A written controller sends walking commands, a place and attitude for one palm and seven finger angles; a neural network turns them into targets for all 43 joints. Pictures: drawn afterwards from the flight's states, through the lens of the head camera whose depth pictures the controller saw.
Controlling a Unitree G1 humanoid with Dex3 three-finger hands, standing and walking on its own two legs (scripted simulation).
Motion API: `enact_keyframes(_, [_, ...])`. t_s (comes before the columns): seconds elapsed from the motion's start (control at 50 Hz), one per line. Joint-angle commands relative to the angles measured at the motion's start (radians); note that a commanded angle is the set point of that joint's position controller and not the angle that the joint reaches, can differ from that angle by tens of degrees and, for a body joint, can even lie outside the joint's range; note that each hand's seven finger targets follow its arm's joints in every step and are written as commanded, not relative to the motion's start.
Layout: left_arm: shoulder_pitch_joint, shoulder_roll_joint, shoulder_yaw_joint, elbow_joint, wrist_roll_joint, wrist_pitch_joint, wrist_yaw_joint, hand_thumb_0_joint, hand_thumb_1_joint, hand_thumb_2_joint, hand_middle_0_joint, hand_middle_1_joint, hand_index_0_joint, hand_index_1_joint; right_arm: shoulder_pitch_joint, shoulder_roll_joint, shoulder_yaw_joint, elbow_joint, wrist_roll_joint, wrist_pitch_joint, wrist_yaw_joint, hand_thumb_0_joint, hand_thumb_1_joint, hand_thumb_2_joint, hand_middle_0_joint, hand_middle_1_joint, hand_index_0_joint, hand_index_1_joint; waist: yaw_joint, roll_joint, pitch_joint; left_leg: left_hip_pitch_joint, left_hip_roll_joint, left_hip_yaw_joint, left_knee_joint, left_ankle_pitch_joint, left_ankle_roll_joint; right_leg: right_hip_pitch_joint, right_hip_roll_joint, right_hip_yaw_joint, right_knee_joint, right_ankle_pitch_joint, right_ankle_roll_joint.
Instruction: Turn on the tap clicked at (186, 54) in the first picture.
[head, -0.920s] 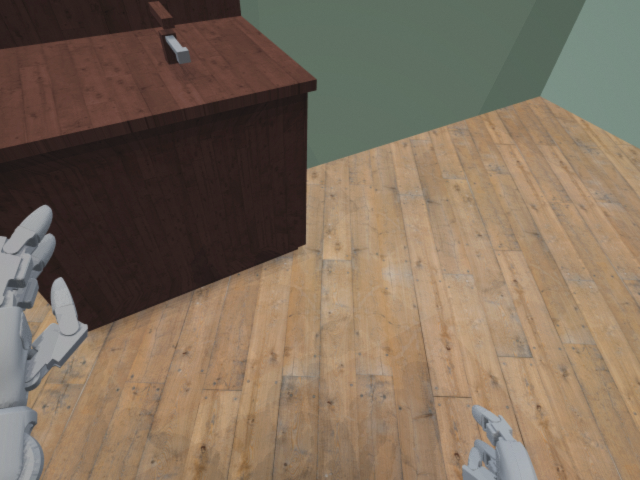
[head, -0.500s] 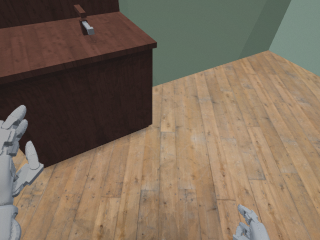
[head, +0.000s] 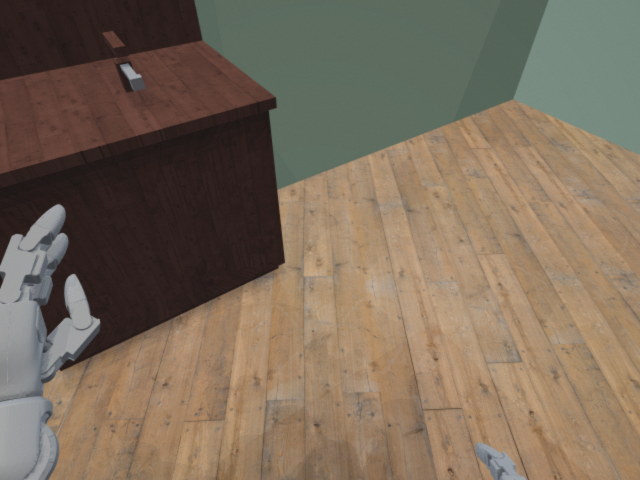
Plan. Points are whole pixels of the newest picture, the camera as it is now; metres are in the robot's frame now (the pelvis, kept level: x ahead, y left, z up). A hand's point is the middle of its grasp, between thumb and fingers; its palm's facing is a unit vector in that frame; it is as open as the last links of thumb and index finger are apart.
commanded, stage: walk to a spot facing it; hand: left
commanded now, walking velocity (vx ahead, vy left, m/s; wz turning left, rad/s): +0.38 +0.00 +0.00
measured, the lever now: (136, 82) +0.94 +0.50 +0.09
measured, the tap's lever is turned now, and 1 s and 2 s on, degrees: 0 0 0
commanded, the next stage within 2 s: turn to face it in 0.54 s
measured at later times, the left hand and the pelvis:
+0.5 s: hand (153, 191) +0.39 +0.23 +0.19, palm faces +0.36 -0.85 -0.38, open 7.4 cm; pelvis +0.15 +0.00 +0.00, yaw -4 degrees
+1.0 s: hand (251, 133) +0.52 +0.13 +0.20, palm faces +0.31 -0.78 -0.54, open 7.4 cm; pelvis +0.29 -0.09 +0.01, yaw -1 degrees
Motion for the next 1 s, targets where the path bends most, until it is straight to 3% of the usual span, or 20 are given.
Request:
enact_keyframes(0.0, [-0.040,0.257,0.184,-0.230,-0.013,-0.099,0.013,0.000,0.900,0.900,-0.200,-0.300,-0.200,-0.300,-0.141,-0.105,-0.036,-0.160,0.000,-0.045,0.000,0.000,-0.900,-0.900,0.200,0.300,0.200,0.300,-0.004,-0.058,0.050,-0.344,0.024,-0.035,0.248,0.112,-0.015,0.193,-0.330,0.470,-0.385,0.116,-0.129])
enact_keyframes(0.06, [-0.013,0.239,0.193,-0.255,-0.015,-0.114,0.011,0.000,0.900,0.900,-0.200,-0.300,-0.200,-0.300,-0.151,-0.090,-0.037,-0.165,0.002,-0.024,0.004,0.000,-0.900,-0.900,0.200,0.300,0.200,0.300,-0.009,-0.060,-0.013,-0.316,0.034,0.002,0.131,0.161,-0.016,0.253,-0.282,0.277,-0.332,0.401,-0.098])
enact_keyframes(0.22, [0.049,0.222,0.195,-0.320,-0.036,-0.105,0.030,0.000,0.900,0.900,-0.200,-0.300,-0.200,-0.300,-0.123,-0.093,-0.062,-0.225,0.006,-0.055,0.010,0.000,-0.900,-0.900,0.200,0.300,0.200,0.300,0.029,-0.150,-0.084,-0.098,-0.015,0.157,-0.328,0.206,0.020,0.319,-0.260,0.212,-0.235,0.591,-0.092])
enact_keyframes(0.28, [0.029,0.223,0.186,-0.359,-0.045,-0.100,0.035,0.000,0.900,0.900,-0.200,-0.300,-0.200,-0.300,-0.093,-0.111,-0.073,-0.232,0.009,-0.057,-0.006,0.000,-0.900,-0.900,0.200,0.300,0.200,0.300,-0.011,-0.083,-0.150,0.264,-0.054,0.198,-0.526,0.355,0.048,0.187,-0.187,0.117,0.021,0.645,-0.010])
enact_keyframes(0.3, [0.023,0.230,0.196,-0.377,-0.047,-0.109,0.037,0.000,0.900,0.900,-0.200,-0.300,-0.200,-0.300,-0.092,-0.131,-0.081,-0.234,0.009,-0.055,-0.013,0.000,-0.900,-0.900,0.200,0.300,0.200,0.300,-0.026,0.033,-0.198,0.484,0.038,0.046,-0.543,0.391,0.101,0.015,-0.145,0.098,0.201,0.528,0.036])
enact_keyframes(0.32, [0.011,0.221,0.193,-0.401,-0.050,-0.119,0.036,0.000,0.900,0.900,-0.200,-0.300,-0.200,-0.300,-0.099,-0.147,-0.083,-0.228,0.003,-0.049,-0.009,0.000,-0.900,-0.900,0.200,0.300,0.200,0.300,-0.021,0.235,-0.235,0.652,0.283,-0.291,-0.556,0.489,0.214,-0.225,-0.046,0.039,0.440,0.027,0.084])
enact_keyframes(0.34, [-0.028,0.244,0.195,-0.385,-0.048,-0.123,0.038,0.000,0.900,0.900,-0.200,-0.300,-0.200,-0.300,-0.099,-0.119,-0.062,-0.234,0.005,-0.052,-0.004,0.000,-0.900,-0.900,0.200,0.300,0.200,0.300,-0.013,0.233,-0.192,0.625,0.406,-0.505,-0.626,0.514,0.300,-0.359,-0.012,0.097,0.626,-0.255,0.082])
enact_keyframes(0.36, [-0.047,0.267,0.195,-0.333,-0.044,-0.114,0.028,0.000,0.900,0.900,-0.200,-0.300,-0.200,-0.300,-0.123,-0.114,-0.051,-0.216,0.005,-0.058,-0.001,0.000,-0.900,-0.900,0.200,0.300,0.200,0.300,-0.021,0.151,-0.108,0.523,0.419,-0.537,-0.668,0.383,0.315,-0.416,-0.033,0.147,0.712,-0.235,0.081])
enact_keyframes(0.46, [-0.026,0.242,0.201,-0.420,-0.031,-0.099,0.011,0.000,0.900,0.900,-0.200,-0.300,-0.200,-0.300,-0.135,-0.111,-0.059,-0.182,0.012,-0.072,0.005,0.000,-0.900,-0.900,0.200,0.300,0.200,0.300,0.018,0.152,0.003,0.244,0.301,-0.099,-0.698,0.221,0.197,-0.378,-0.150,0.085,0.559,-0.035,0.095])
enact_keyframes(0.54, [0.010,0.170,0.166,-0.337,-0.029,-0.087,0.008,0.000,0.900,0.900,-0.200,-0.300,-0.200,-0.300,-0.120,-0.111,-0.058,-0.188,0.007,-0.084,0.007,0.000,-0.900,-0.900,0.200,0.300,0.200,0.300,0.001,0.225,0.035,0.114,0.254,0.067,-0.743,0.212,0.146,-0.191,-0.131,-0.033,0.276,0.052,0.114])
enact_keyframes(0.62, [-0.059,0.173,0.156,-0.249,-0.020,-0.083,0.007,0.000,0.900,0.900,-0.200,-0.300,-0.200,-0.300,-0.112,-0.111,-0.061,-0.186,0.006,-0.083,-0.006,0.000,-0.900,-0.900,0.200,0.300,0.200,0.300,-0.001,0.184,0.051,0.146,0.244,0.113,-0.649,0.278,0.117,-0.090,-0.084,-0.108,0.093,0.080,0.121])
enact_keyframes(0.66, [-0.093,0.167,0.138,-0.241,-0.019,-0.075,0.007,0.000,0.900,0.900,-0.200,-0.300,-0.200,-0.300,-0.112,-0.103,-0.059,-0.187,0.015,-0.075,-0.011,0.000,-0.900,-0.900,0.200,0.300,0.200,0.300,0.009,0.132,0.015,0.160,0.174,0.160,-0.454,0.333,0.089,0.048,-0.040,-0.160,-0.063,0.149,0.121])
enact_keyframes(0.68, [-0.113,0.197,0.150,-0.250,-0.013,-0.073,0.008,0.000,0.900,0.900,-0.200,-0.300,-0.200,-0.300,-0.106,-0.093,-0.059,-0.182,0.019,-0.073,-0.008,0.000,-0.900,-0.900,0.200,0.300,0.200,0.300,0.014,0.044,-0.027,0.143,0.127,0.162,-0.274,0.350,0.071,0.136,-0.071,-0.107,-0.150,0.181,0.106])
enact_keyframes(0.7, [-0.116,0.234,0.166,-0.257,-0.003,-0.069,0.010,0.000,0.900,0.900,-0.200,-0.300,-0.200,-0.300,-0.098,-0.066,-0.059,-0.180,0.024,-0.066,-0.004,0.000,-0.900,-0.900,0.200,0.300,0.200,0.300,0.009,-0.188,-0.091,0.009,0.034,0.187,-0.002,0.214,0.043,0.262,-0.249,0.130,-0.190,0.361,0.035])
enact_keyframes(0.72, [-0.093,0.296,0.222,-0.271,-0.005,-0.062,0.017,0.000,0.900,0.900,-0.200,-0.300,-0.200,-0.300,-0.150,-0.057,-0.050,-0.207,0.019,-0.066,-0.003,0.000,-0.900,-0.900,0.200,0.300,0.200,0.300,0.033,-0.367,-0.127,-0.202,-0.062,0.108,0.235,-0.140,0.021,0.358,-0.435,0.431,-0.218,0.679,-0.066])
enact_keyframes(0.74, [-0.099,0.306,0.240,-0.314,-0.002,-0.069,0.021,0.000,0.900,0.900,-0.200,-0.300,-0.200,-0.300,-0.158,-0.065,-0.041,-0.196,0.006,-0.065,-0.001,0.000,-0.900,-0.900,0.200,0.300,0.200,0.300,0.029,-0.273,-0.146,-0.183,-0.022,-0.014,0.313,-0.141,0.018,0.309,-0.497,0.431,-0.230,0.711,-0.082])
enact_keyframes(0.76, [-0.112,0.288,0.218,-0.354,-0.015,-0.073,0.013,0.000,0.900,0.900,-0.200,-0.300,-0.200,-0.300,-0.154,-0.084,-0.063,-0.186,0.013,-0.057,0.010,0.000,-0.900,-0.900,0.200,0.300,0.200,0.300,0.009,-0.257,-0.151,-0.163,-0.006,-0.041,0.347,-0.107,0.003,0.277,-0.483,0.422,-0.249,0.578,-0.067])
enact_keyframes(0.8, [0.050,0.313,0.280,-0.415,-0.017,-0.091,0.032,0.000,0.900,0.900,-0.200,-0.300,-0.200,-0.300,-0.185,-0.077,-0.053,-0.189,0.014,-0.038,0.019,0.000,-0.900,-0.900,0.200,0.300,0.200,0.300,0.019,-0.164,-0.127,-0.209,0.019,-0.045,0.365,-0.030,-0.019,0.278,-0.457,0.286,-0.187,0.698,-0.088])
enact_keyframes(0.86, [0.141,0.286,0.301,-0.453,-0.024,-0.110,0.045,0.000,0.900,0.900,-0.200,-0.300,-0.200,-0.300,-0.187,-0.065,-0.049,-0.212,0.016,-0.006,0.020,0.000,-0.900,-0.900,0.200,0.300,0.200,0.300,-0.004,-0.170,-0.167,-0.144,0.035,-0.018,0.135,-0.001,-0.032,0.284,-0.407,0.074,-0.144,0.806,-0.050])
enact_keyframes(0.98, [0.207,0.243,0.297,-0.417,-0.047,-0.098,0.071,0.000,0.900,0.900,-0.200,-0.300,-0.200,-0.300,-0.133,-0.070,-0.066,-0.248,0.003,0.002,0.004,0.000,-0.900,-0.900,0.200,0.300,0.200,0.300,0.013,-0.167,-0.155,-0.001,-0.025,0.124,-0.305,0.138,-0.024,0.260,-0.372,0.014,-0.092,0.827,-0.018])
